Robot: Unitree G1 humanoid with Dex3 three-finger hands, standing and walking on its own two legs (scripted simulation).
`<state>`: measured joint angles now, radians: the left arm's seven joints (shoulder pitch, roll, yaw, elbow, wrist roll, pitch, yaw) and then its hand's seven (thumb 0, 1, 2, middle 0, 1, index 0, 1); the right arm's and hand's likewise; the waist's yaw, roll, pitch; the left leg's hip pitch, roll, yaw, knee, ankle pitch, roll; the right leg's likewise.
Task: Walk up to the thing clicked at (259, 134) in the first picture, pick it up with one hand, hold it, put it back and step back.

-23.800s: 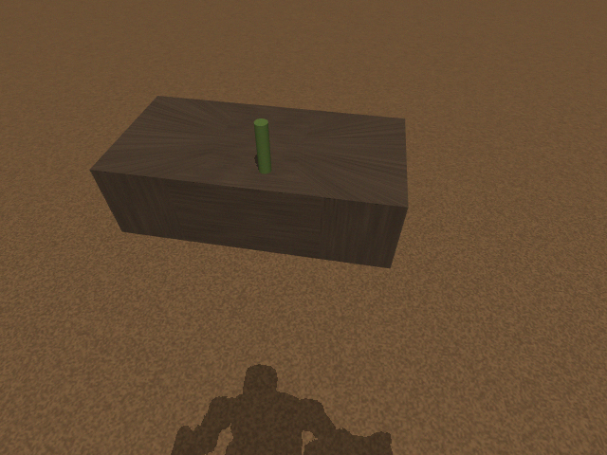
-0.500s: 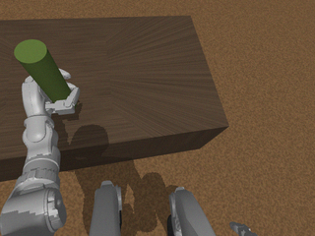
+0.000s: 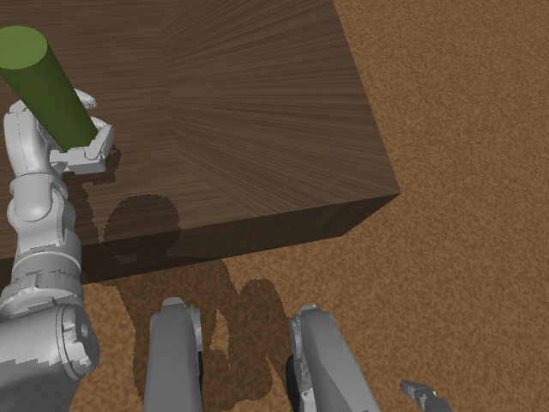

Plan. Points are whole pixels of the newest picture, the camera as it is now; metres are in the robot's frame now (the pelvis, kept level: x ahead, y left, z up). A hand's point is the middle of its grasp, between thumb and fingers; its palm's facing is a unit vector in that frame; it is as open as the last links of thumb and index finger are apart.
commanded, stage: lower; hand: left
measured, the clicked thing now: (63, 116) +0.49 +0.26 +0.03
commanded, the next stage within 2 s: loosen in 0.98 s
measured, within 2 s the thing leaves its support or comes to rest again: rests again in 1.26 s
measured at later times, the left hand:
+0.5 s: hand (100, 152) +0.50 +0.26 -0.07, palm faces +0.24 -0.97 -0.02, open 6.9 cm
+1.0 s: hand (107, 160) +0.50 +0.26 -0.11, palm faces +0.23 -0.97 -0.03, open 6.9 cm
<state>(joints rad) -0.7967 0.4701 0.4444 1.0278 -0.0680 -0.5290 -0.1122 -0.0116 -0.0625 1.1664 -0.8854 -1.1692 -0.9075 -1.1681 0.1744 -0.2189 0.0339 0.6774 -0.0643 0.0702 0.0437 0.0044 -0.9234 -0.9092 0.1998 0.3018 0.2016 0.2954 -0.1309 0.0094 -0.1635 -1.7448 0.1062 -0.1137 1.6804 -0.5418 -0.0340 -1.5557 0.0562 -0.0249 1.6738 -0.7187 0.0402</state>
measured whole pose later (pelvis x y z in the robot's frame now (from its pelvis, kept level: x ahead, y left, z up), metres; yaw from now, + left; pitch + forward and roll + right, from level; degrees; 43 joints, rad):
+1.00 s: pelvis -0.02 -0.01 -0.10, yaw -3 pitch +35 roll -7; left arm -0.89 0.59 0.51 1.04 -0.05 -0.47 -0.16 -0.01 -0.05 1.16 -0.88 -1.17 -0.91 -1.16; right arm 0.15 -0.24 0.08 0.68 -0.09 0.09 0.03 0.00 -0.92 -0.91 0.20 0.30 0.20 0.30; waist -0.15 -0.01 -0.13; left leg -2.06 0.11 -0.18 2.02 -0.58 -0.05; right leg -1.86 0.10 -0.04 2.03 -0.79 0.04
